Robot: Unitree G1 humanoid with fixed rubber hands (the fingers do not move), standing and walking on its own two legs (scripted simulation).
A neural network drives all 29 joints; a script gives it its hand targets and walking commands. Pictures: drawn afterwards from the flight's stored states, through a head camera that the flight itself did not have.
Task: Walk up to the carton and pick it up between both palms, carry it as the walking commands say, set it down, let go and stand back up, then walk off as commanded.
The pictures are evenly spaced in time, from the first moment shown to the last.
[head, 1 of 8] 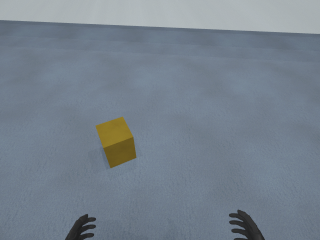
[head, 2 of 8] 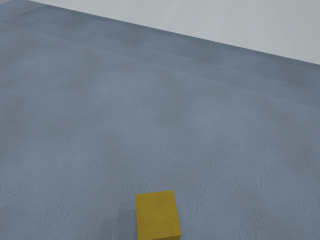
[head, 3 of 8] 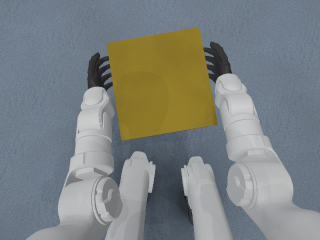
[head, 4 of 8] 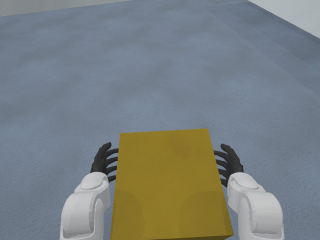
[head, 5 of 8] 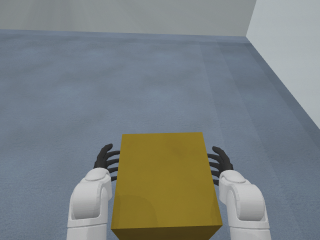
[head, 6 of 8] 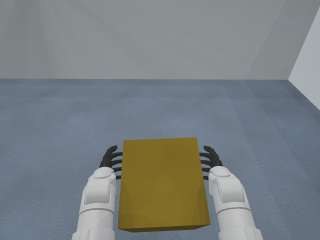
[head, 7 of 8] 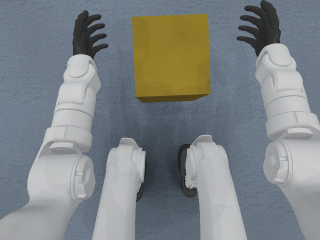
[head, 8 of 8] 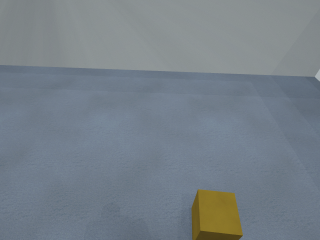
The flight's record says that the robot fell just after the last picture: no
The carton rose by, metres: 0.68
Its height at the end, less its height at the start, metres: +0.00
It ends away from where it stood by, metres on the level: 2.33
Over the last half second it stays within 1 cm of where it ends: yes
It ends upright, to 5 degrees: yes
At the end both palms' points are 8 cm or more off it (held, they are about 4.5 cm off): yes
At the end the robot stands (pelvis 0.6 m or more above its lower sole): yes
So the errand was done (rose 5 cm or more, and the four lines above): yes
